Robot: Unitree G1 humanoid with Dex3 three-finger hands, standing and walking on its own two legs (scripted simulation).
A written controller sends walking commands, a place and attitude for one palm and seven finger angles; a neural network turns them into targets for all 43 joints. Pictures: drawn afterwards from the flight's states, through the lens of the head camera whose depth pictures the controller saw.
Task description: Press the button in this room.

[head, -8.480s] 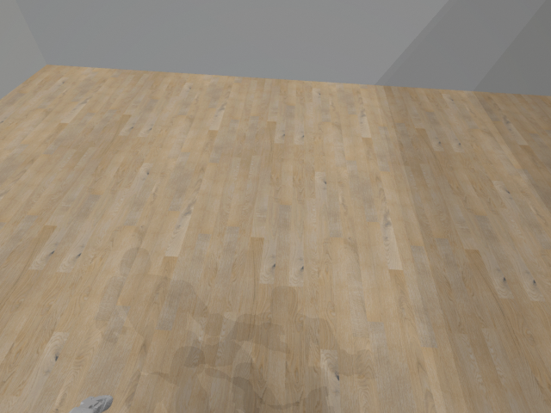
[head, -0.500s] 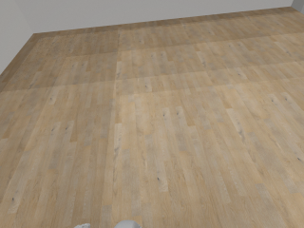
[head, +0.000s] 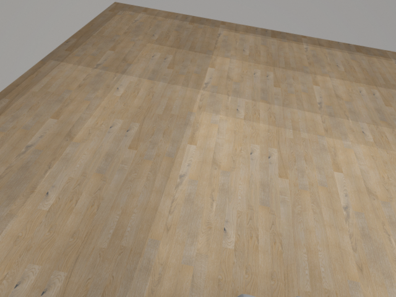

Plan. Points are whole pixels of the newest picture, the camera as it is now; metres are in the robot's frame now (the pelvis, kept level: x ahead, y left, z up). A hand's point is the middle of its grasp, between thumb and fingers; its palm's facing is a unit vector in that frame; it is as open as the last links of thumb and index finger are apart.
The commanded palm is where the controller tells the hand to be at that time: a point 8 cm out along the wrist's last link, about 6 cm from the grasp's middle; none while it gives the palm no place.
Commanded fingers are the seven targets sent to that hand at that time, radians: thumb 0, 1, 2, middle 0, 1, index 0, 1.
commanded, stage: turn or walk to find it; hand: left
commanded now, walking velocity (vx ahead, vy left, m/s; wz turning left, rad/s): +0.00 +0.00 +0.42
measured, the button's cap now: out of the picture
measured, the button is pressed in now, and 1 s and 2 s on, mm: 0 0 0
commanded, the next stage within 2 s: stand and wait in 1.84 s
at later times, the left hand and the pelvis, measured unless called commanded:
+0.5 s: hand out of the picture +0.05 +0.15 -0.14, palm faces +0.21 -0.94 -0.27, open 7.3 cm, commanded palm none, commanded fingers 0.00 0.90 0.90 -0.20 -0.30 -0.20 -0.30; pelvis -0.03 -0.05 +0.00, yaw +13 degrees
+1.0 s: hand out of the picture -0.14 +0.20 -0.18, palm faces +0.48 -0.84 -0.24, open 7.4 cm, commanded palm none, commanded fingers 0.00 0.90 0.90 -0.20 -0.30 -0.20 -0.30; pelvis -0.07 -0.01 +0.00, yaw +26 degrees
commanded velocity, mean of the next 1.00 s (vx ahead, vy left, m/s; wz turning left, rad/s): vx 0.00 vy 0.00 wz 0.42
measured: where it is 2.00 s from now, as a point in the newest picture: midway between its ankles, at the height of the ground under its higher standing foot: outside the picture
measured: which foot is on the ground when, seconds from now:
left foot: down 0.00-0.38, up 0.40-0.82, down 0.84-1.00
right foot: up 0.00-0.34, down 0.36-0.86, up 0.88-1.00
